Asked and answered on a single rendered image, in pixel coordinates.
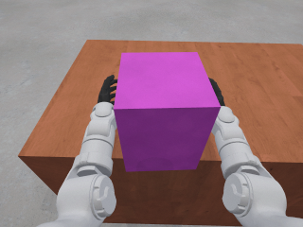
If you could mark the pedestal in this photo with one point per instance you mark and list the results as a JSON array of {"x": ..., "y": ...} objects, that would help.
[{"x": 261, "y": 83}]

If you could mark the right robot upper arm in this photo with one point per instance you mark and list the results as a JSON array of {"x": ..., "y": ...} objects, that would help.
[{"x": 257, "y": 201}]

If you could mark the left robot upper arm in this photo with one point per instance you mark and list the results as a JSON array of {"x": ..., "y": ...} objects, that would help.
[{"x": 84, "y": 201}]

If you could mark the robot left hand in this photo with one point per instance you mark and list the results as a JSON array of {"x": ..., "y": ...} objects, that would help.
[{"x": 106, "y": 89}]

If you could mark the carton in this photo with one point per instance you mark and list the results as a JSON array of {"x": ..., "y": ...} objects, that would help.
[{"x": 165, "y": 109}]

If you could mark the robot right hand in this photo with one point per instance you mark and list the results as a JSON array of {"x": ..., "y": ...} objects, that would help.
[{"x": 217, "y": 91}]

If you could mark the robot right forearm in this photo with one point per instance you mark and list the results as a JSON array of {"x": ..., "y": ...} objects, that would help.
[{"x": 233, "y": 148}]

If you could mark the robot left forearm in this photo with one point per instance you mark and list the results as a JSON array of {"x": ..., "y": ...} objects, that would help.
[{"x": 97, "y": 145}]

